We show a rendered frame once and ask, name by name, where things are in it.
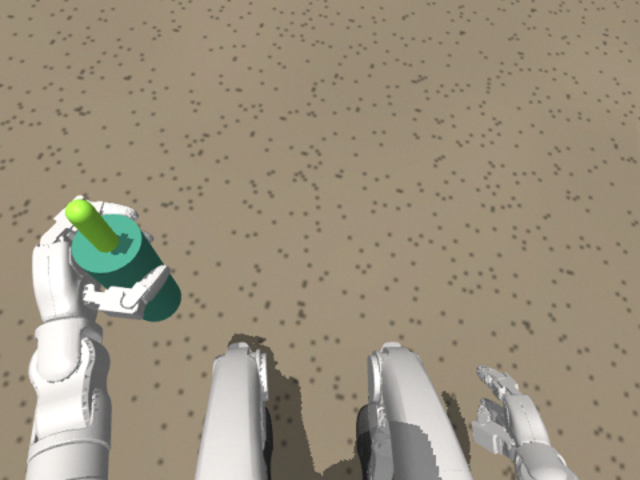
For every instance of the left robot hand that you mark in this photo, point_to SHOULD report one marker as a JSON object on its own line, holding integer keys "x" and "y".
{"x": 62, "y": 288}

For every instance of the right robot arm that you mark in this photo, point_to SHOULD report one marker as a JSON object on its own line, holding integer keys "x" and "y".
{"x": 539, "y": 461}

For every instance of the bottle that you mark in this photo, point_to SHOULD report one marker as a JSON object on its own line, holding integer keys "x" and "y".
{"x": 115, "y": 252}

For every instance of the right robot hand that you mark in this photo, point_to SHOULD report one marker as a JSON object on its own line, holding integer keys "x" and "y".
{"x": 516, "y": 423}

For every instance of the right robot foot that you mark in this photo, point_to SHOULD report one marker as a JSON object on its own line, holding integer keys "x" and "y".
{"x": 363, "y": 441}

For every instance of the left robot arm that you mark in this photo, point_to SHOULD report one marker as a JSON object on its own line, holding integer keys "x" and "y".
{"x": 71, "y": 434}

